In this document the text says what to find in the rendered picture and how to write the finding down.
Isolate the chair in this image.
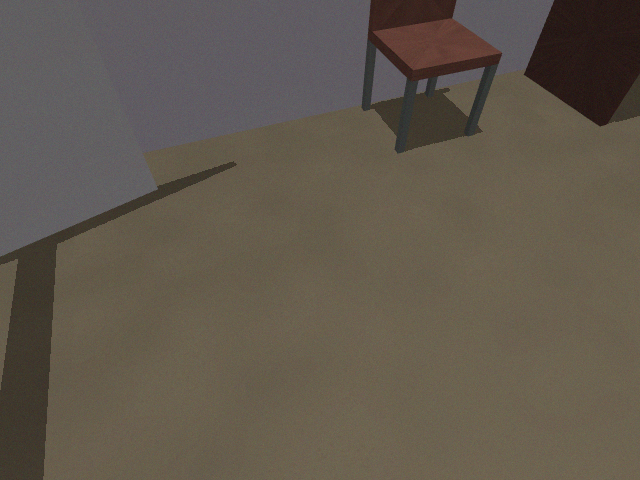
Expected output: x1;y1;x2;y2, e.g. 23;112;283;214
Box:
362;0;502;153

